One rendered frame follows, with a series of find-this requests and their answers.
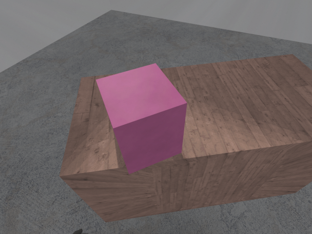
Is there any carton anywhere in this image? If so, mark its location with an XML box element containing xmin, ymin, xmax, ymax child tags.
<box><xmin>96</xmin><ymin>63</ymin><xmax>187</xmax><ymax>174</ymax></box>

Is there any pedestal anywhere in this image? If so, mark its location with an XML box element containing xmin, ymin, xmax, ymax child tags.
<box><xmin>59</xmin><ymin>54</ymin><xmax>312</xmax><ymax>222</ymax></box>

